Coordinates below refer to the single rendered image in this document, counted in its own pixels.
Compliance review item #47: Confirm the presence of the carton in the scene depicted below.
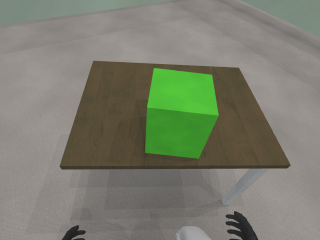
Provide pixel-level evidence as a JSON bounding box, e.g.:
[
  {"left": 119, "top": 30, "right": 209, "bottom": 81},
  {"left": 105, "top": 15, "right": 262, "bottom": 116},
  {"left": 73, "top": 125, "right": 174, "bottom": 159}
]
[{"left": 145, "top": 68, "right": 219, "bottom": 159}]

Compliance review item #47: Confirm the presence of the robot left hand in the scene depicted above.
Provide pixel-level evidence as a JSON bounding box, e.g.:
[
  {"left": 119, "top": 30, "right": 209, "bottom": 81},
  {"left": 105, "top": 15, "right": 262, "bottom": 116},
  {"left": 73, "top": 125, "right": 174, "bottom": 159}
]
[{"left": 62, "top": 225, "right": 86, "bottom": 240}]

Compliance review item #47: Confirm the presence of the robot right thigh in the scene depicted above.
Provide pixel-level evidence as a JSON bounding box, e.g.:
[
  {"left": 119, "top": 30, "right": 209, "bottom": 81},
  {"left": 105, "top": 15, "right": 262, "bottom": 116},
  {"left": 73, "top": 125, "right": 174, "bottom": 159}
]
[{"left": 175, "top": 226, "right": 211, "bottom": 240}]

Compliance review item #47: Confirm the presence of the table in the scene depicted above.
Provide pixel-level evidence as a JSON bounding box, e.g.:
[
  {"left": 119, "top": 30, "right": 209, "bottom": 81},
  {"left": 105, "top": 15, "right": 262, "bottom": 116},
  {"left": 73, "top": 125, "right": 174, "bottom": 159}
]
[{"left": 60, "top": 61, "right": 291, "bottom": 206}]

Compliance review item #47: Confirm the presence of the robot right hand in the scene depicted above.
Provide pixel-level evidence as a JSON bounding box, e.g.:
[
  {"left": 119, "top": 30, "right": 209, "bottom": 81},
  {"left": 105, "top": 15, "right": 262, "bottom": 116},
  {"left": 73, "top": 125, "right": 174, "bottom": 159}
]
[{"left": 225, "top": 211, "right": 258, "bottom": 240}]

